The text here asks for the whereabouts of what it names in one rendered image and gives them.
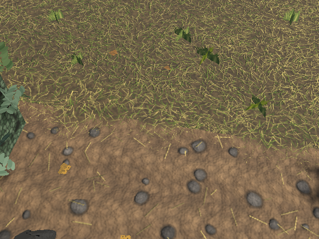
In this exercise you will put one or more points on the robot left hand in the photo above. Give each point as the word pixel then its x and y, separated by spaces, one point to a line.
pixel 37 234

